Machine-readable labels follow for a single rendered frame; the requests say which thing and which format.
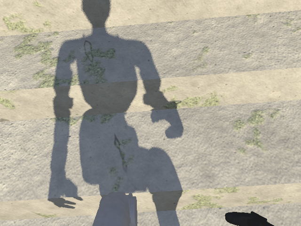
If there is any right robot hand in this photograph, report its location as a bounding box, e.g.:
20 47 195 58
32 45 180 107
225 211 274 226

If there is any robot left thigh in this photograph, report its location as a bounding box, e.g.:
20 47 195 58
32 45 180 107
92 191 138 226

